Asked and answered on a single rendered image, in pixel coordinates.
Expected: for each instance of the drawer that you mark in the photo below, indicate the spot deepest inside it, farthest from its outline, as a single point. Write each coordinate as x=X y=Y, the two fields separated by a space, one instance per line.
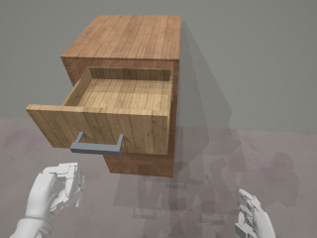
x=108 y=101

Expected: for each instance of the cabinet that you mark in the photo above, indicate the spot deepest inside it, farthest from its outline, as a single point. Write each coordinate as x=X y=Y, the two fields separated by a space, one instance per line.
x=139 y=41

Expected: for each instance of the robot left forearm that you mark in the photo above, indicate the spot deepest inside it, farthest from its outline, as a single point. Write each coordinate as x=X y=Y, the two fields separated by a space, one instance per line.
x=33 y=227

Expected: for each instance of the handle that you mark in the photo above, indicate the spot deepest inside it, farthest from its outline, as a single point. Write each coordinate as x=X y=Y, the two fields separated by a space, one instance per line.
x=96 y=149

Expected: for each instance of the right robot hand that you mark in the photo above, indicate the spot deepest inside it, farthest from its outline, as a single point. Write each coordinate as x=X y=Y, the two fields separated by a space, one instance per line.
x=259 y=224

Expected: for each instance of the left robot hand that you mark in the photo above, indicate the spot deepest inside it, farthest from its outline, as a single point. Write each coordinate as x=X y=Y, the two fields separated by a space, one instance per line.
x=54 y=189

